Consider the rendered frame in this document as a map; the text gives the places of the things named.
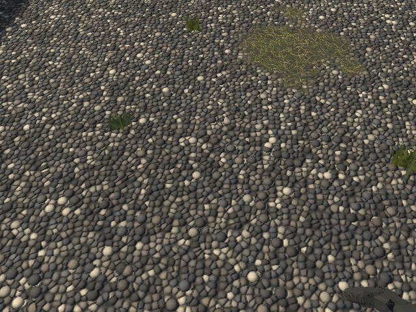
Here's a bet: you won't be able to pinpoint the robot right hand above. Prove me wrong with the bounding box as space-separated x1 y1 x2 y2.
344 286 416 312

